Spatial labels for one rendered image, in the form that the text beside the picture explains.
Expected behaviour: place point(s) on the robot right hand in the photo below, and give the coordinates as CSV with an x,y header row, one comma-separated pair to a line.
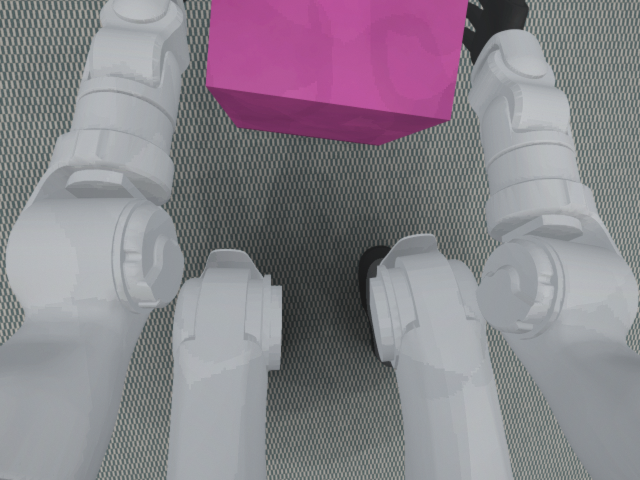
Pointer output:
x,y
496,16

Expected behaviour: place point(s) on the right robot shin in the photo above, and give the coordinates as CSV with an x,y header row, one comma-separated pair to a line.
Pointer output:
x,y
466,282

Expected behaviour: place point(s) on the left robot upper arm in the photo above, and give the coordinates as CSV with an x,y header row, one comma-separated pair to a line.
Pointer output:
x,y
87,272

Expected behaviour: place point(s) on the right robot upper arm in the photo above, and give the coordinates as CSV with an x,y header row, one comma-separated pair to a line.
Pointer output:
x,y
565,309

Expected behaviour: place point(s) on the right robot forearm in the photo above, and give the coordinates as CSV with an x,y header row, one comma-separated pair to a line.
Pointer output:
x,y
529,152

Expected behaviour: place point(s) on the carton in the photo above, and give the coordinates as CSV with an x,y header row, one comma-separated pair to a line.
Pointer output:
x,y
361,71

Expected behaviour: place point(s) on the left robot forearm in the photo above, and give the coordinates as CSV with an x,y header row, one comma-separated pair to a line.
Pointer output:
x,y
126,109

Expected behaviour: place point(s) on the robot right thigh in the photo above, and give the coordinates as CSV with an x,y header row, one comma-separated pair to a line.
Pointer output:
x,y
453,427

